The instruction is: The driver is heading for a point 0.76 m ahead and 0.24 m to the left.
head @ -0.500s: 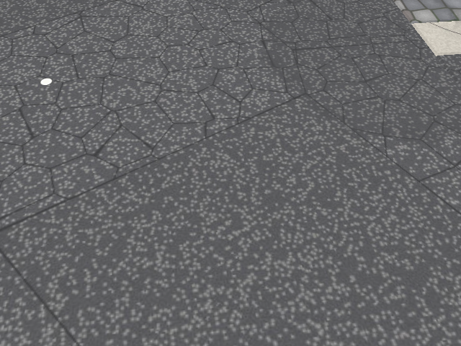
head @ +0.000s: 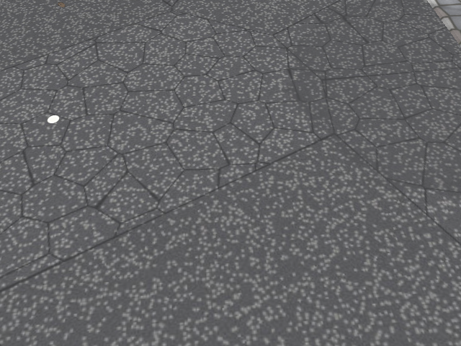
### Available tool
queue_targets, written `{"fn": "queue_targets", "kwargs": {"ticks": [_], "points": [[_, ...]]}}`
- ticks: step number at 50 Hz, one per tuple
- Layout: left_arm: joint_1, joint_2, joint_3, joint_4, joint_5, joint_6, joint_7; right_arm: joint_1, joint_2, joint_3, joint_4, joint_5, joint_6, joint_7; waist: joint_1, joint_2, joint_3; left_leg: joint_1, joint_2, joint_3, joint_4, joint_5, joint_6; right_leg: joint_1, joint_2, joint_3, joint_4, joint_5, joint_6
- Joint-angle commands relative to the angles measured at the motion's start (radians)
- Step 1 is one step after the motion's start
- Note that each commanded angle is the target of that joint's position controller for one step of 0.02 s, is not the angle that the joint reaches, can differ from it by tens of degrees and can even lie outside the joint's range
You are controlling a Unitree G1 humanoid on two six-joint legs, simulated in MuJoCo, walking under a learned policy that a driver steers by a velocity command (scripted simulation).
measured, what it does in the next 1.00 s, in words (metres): walks ahead, turning left: left foot, then right foot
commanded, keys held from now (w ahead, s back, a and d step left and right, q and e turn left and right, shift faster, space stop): w+q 0.08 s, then q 0.64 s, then no key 0.28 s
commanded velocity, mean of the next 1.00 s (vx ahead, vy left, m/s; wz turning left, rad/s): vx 0.16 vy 0.00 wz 0.45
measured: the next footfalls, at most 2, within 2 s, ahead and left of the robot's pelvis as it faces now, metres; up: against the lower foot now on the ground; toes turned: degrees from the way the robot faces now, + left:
left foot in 0.36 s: +0.33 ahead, +0.13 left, +0.00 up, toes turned +12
right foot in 0.84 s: +0.39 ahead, -0.08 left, +0.00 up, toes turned +31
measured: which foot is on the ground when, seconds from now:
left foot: up 0.00-0.34, down 0.36-0.84, up 0.86-1.00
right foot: down 0.00-0.36, up 0.38-0.82, down 0.84-1.00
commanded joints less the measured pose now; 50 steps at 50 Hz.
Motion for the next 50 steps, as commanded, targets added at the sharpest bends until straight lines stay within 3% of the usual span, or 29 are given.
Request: {"fn": "queue_targets", "kwargs": {"ticks": [1,4,6,8,11,14,16,17,18,19,20,21,22,23,24,26,29,34,38,40,41,42,43,44,45,46,48,50], "points": [[0.002,0.1,0.02,-0.026,0.008,-0.023,0.009,0.054,-0.043,-0.02,-0.037,0.002,0.02,-0.005,-0.022,-0.116,-0.029,-0.124,0.082,-0.065,-0.019,0.096,-0.002,0.093,-0.283,0.215,-0.274,0.105,-0.124],[0.032,0.125,0.027,-0.011,0.012,-0.021,0.027,-0.02,-0.046,-0.025,-0.069,-0.008,0.027,-0.002,-0.011,-0.088,0.006,-0.224,0.071,-0.085,-0.135,0.234,-0.02,0.124,-0.278,0.126,-0.293,0.186,-0.117],[0.01,0.13,0.024,-0.018,0.015,-0.014,0.039,-0.062,-0.041,-0.024,-0.092,-0.018,0.02,0.006,-0.017,-0.09,0.024,-0.198,0.048,-0.047,-0.267,0.329,-0.031,0.112,-0.249,0.028,-0.271,0.388,-0.095],[0.008,0.143,0.024,-0.024,0.01,-0.003,0.055,-0.136,-0.017,-0.012,-0.126,-0.03,0.016,0.021,0.002,-0.094,0.029,-0.128,0.028,0.041,-0.403,0.413,-0.034,0.092,-0.223,-0.057,-0.243,0.516,-0.068],[0.062,0.166,0.029,-0.011,-0.005,0.023,0.074,-0.211,-0.005,-0.004,-0.176,-0.033,0.024,0.043,0.033,-0.091,0.014,-0.12,0.004,0.095,-0.499,0.42,-0.031,0.193,-0.253,-0.083,-0.174,0.593,-0.067],[0.045,0.198,0.042,-0.023,-0.023,0.056,0.083,-0.187,-0.046,-0.017,-0.211,-0.034,0.031,0.064,0.002,-0.12,-0.021,-0.089,-0.038,0.126,-0.54,0.268,0.005,0.3,-0.296,-0.084,-0.043,0.753,-0.06],[0.005,0.212,0.05,-0.049,-0.031,0.075,0.092,-0.061,-0.107,-0.044,-0.199,-0.03,0.028,0.072,-0.066,-0.127,-0.088,0.05,-0.095,0.15,-0.594,0.21,0.045,0.313,-0.284,-0.085,0.163,0.843,-0.031],[-0.005,0.204,0.048,-0.06,-0.032,0.079,0.091,0.046,-0.156,-0.067,-0.177,-0.031,0.021,0.063,-0.124,-0.084,-0.143,0.211,-0.119,0.133,-0.716,0.354,0.078,0.261,-0.23,-0.104,0.361,0.728,0.015],[0.042,0.147,0.027,-0.084,0.003,0.07,0.079,0.083,-0.251,-0.089,-0.185,-0.041,0.024,0.036,-0.103,0.091,-0.238,0.473,0.063,-0.117,-0.674,0.805,0.149,0.024,-0.15,-0.105,0.658,0.23,0.078],[0.126,0.069,0.005,-0.104,0.041,0.054,0.059,0.033,-0.292,-0.083,-0.225,-0.057,0.031,0.024,-0.004,0.235,-0.352,0.718,0.282,-0.515,-0.627,1.287,0.361,-0.275,0.052,0.031,0.996,-0.57,0.141],[0.132,0.125,0.011,-0.112,0.003,0.038,0.039,0.037,-0.256,-0.072,-0.25,-0.06,0.035,0.036,-0.047,0.129,-0.511,0.75,0.318,-0.587,-0.713,1.03,0.435,-0.333,0.026,0.233,1.086,-0.556,0.131],[0.034,0.16,0.019,-0.136,-0.034,0.036,0.036,-0.04,-0.204,-0.063,-0.276,-0.049,0.037,0.036,-0.052,0.041,-0.386,0.641,0.261,-0.489,-0.759,0.76,0.378,-0.403,-0.012,0.223,1.058,-0.461,0.112],[-0.014,0.159,0.024,-0.133,-0.028,0.046,0.048,-0.108,-0.163,-0.054,-0.281,-0.026,0.041,0.03,-0.027,-0.058,-0.24,0.482,0.194,-0.379,-0.795,0.598,0.3,-0.419,-0.058,0.208,0.958,-0.377,0.112],[-0.031,0.169,0.031,-0.128,-0.014,0.065,0.065,-0.138,-0.128,-0.042,-0.289,-0.018,0.046,0.021,-0.01,-0.064,-0.18,0.356,0.152,-0.323,-0.817,0.496,0.255,-0.378,-0.087,0.205,0.867,-0.334,0.112],[-0.031,0.171,0.035,-0.135,-0.005,0.081,0.071,-0.148,-0.126,-0.041,-0.293,-0.025,0.053,0.016,0.009,-0.037,-0.145,0.254,0.117,-0.298,-0.837,0.432,0.236,-0.318,-0.086,0.198,0.803,-0.306,0.113],[-0.013,0.138,0.031,-0.142,0.004,0.09,0.075,-0.135,-0.156,-0.05,-0.303,-0.046,0.059,0.008,0.021,0.016,-0.146,0.189,0.079,-0.272,-0.849,0.46,0.225,-0.259,-0.062,0.179,0.702,-0.264,0.122],[-0.03,0.126,0.026,-0.154,0.002,0.094,0.086,-0.109,-0.187,-0.062,-0.316,-0.038,0.065,-0.009,0.008,0.039,-0.191,0.222,0.076,-0.293,-0.835,0.428,0.211,-0.265,-0.046,0.195,0.578,-0.217,0.143],[-0.095,0.136,0.027,-0.184,-0.005,0.096,0.084,-0.129,-0.182,-0.06,-0.344,-0.033,0.09,-0.026,-0.017,0.093,-0.16,0.192,0.039,-0.364,-0.852,0.085,0.162,-0.249,-0.028,0.22,0.431,-0.145,0.15],[-0.08,0.145,0.027,-0.189,-0.011,0.072,0.067,-0.117,-0.169,-0.054,-0.357,-0.039,0.103,-0.028,-0.028,0.125,-0.169,0.24,0.049,-0.411,-0.805,0.152,0.151,-0.179,-0.019,0.212,0.3,-0.167,0.131],[-0.037,0.141,0.027,-0.181,-0.011,0.062,0.053,-0.122,-0.156,-0.043,-0.363,-0.035,0.11,-0.028,-0.003,0.126,-0.175,0.238,0.039,-0.411,-0.755,0.241,0.131,-0.077,-0.017,0.183,0.152,-0.108,0.107],[-0.008,0.143,0.029,-0.174,-0.007,0.058,0.045,-0.112,-0.145,-0.037,-0.36,-0.029,0.115,-0.03,0.016,0.112,-0.167,0.21,0.011,-0.392,-0.723,0.247,0.104,0.007,-0.029,0.173,0.029,-0.017,0.086],[0.007,0.194,0.039,-0.178,0.01,0.059,0.043,-0.07,-0.115,-0.027,-0.357,-0.032,0.116,-0.031,0.003,0.021,-0.165,0.135,-0.046,-0.333,-0.63,0.124,0.052,0.098,-0.154,0.277,-0.038,0.046,0.04],[-0.037,0.284,0.055,-0.194,0.029,0.07,0.05,-0.015,-0.085,-0.022,-0.368,-0.033,0.109,-0.026,-0.068,-0.252,-0.13,-0.023,-0.213,-0.142,-0.444,-0.179,-0.01,0.147,-0.346,0.489,-0.071,0.262,-0.087],[-0.018,0.244,0.049,-0.2,0.048,0.072,0.049,-0.075,-0.162,-0.042,-0.387,-0.044,0.091,-0.023,-0.013,-0.327,-0.12,-0.082,-0.213,-0.105,-0.233,-0.325,-0.059,0.082,-0.45,0.642,-0.109,0.316,-0.224],[-0.042,0.218,0.043,-0.217,0.035,0.07,0.053,-0.08,-0.209,-0.06,-0.372,-0.038,0.087,-0.021,-0.009,-0.234,-0.112,-0.09,-0.191,-0.136,-0.093,-0.279,-0.075,0.078,-0.418,0.589,-0.091,0.309,-0.225],[-0.075,0.196,0.039,-0.221,0.017,0.071,0.056,-0.063,-0.194,-0.061,-0.347,-0.033,0.094,-0.021,-0.025,-0.178,-0.1,-0.094,-0.186,-0.131,-0.036,-0.225,-0.091,0.081,-0.352,0.491,-0.065,0.305,-0.175],[-0.087,0.158,0.023,-0.221,-0.007,0.075,0.057,-0.042,-0.134,-0.045,-0.323,-0.037,0.113,-0.026,-0.027,-0.161,-0.087,-0.091,-0.174,-0.124,0.008,-0.162,-0.122,0.095,-0.29,0.398,-0.044,0.326,-0.135],[-0.081,0.137,0.014,-0.212,-0.003,0.085,0.055,-0.059,-0.083,-0.026,-0.327,-0.03,0.115,-0.022,-0.026,-0.187,-0.084,-0.031,-0.15,-0.063,-0.122,-0.124,-0.138,0.093,-0.232,0.315,-0.046,0.32,-0.121]]}}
